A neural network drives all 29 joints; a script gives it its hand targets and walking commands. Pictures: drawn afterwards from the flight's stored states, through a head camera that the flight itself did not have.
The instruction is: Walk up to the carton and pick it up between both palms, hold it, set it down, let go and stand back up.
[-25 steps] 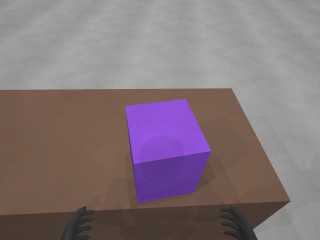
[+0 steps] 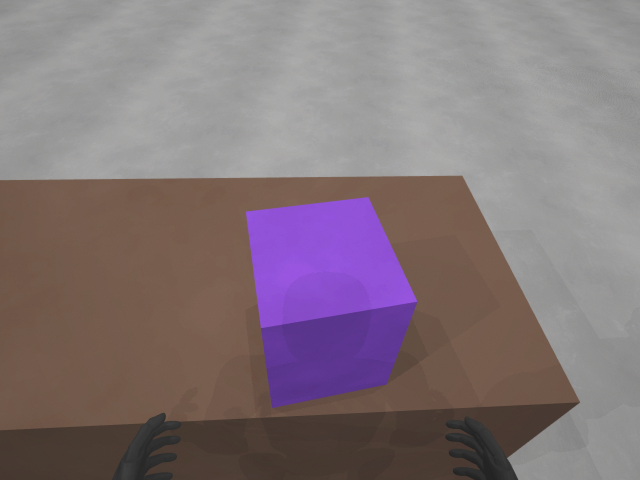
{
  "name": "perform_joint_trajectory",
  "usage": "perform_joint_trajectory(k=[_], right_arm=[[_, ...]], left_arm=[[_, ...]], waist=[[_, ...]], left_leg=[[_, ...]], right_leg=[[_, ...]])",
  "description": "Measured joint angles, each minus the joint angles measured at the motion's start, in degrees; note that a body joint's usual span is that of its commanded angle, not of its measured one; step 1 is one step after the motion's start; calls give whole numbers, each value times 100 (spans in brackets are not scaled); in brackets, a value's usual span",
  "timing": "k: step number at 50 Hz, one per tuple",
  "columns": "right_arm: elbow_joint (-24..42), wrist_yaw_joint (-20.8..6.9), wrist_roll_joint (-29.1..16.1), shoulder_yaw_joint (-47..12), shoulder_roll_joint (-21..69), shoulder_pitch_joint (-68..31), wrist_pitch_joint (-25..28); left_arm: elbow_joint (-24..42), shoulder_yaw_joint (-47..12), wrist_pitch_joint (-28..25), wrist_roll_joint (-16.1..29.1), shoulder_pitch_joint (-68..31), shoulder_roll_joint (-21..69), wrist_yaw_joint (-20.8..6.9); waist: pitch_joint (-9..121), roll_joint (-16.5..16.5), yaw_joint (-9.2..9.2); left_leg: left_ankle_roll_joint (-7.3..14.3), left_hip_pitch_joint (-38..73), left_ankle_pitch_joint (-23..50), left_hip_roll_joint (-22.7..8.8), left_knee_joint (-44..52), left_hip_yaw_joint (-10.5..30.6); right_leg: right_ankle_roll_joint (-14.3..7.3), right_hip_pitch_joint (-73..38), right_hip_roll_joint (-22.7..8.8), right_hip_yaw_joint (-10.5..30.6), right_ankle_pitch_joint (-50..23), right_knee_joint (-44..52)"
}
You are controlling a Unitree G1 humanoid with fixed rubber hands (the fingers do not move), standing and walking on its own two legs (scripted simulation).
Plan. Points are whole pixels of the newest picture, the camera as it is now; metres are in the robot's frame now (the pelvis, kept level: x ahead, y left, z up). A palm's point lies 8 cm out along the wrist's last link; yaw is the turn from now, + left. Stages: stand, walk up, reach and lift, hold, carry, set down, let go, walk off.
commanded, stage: let go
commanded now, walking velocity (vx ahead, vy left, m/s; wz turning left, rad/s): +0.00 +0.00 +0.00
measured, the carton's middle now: (320, 302) +0.42 +0.00 -0.06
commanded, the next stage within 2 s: stand in 0.40 s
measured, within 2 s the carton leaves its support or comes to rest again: neither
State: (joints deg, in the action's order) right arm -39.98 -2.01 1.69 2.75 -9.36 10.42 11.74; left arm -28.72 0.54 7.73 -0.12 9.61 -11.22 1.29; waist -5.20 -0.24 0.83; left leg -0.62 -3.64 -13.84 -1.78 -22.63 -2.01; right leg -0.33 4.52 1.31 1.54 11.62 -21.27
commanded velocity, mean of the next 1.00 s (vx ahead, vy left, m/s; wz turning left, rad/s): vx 0.00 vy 0.00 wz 0.00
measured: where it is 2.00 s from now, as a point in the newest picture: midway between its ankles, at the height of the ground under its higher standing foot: outside the picture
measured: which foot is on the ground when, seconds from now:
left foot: down 0.00-1.00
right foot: down 0.00-1.00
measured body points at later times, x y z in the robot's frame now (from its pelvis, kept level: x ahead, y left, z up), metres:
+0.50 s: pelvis +0.00 +0.00 +0.00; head -0.01 +0.00 +0.45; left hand +0.16 +0.25 -0.08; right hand +0.15 -0.25 -0.09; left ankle -0.01 +0.12 -0.74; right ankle +0.01 -0.12 -0.74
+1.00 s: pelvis -0.03 +0.02 +0.00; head -0.05 +0.03 +0.44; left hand +0.08 +0.31 -0.11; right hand +0.09 -0.27 -0.09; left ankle -0.01 +0.12 -0.74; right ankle +0.01 -0.12 -0.74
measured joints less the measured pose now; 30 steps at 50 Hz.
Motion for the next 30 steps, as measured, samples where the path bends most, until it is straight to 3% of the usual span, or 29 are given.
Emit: perform_joint_trajectory(k=[20,26,30], right_arm=[[148,36,-35,-51,-30,129,-62],[78,228,-8,-23,-465,188,-747],[24,240,-54,126,-830,355,-952]], left_arm=[[71,8,4,42,104,-86,-1],[-380,108,-616,-107,202,-383,-79],[-658,241,-749,-115,354,-637,-114]], waist=[[10,-7,-2],[268,3,-55],[372,-14,-63]], left_leg=[[-33,10,-12,-29,-53,15],[-15,-377,-179,-40,-465,75],[4,-470,-229,-29,-588,98]], right_leg=[[-37,11,19,-48,40,-100],[-15,321,20,-110,159,-390],[5,381,6,-134,192,-463]])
